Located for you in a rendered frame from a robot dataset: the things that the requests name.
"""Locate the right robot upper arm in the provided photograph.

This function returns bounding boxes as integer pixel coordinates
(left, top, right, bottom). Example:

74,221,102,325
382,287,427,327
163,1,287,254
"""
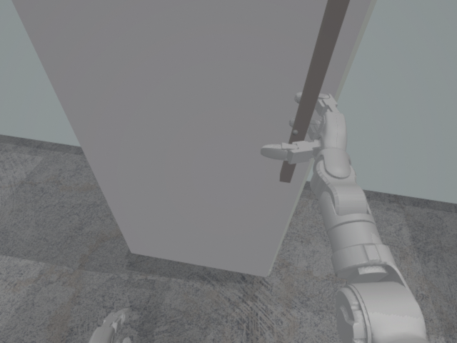
336,282,430,343

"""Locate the left robot hand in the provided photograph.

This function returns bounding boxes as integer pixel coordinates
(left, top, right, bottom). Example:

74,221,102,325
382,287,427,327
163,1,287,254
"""
89,308,131,343

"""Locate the right robot forearm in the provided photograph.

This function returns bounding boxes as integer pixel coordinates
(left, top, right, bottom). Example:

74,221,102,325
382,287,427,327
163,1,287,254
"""
310,148,426,336

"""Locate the handle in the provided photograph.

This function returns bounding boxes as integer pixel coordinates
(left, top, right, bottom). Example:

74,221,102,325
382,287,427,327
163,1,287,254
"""
280,0,350,183

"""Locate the fridge door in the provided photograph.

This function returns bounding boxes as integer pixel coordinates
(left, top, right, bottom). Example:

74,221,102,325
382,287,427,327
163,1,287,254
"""
12,0,371,277

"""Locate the right robot hand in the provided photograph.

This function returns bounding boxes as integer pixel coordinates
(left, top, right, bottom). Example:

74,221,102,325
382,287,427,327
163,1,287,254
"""
261,92,347,164

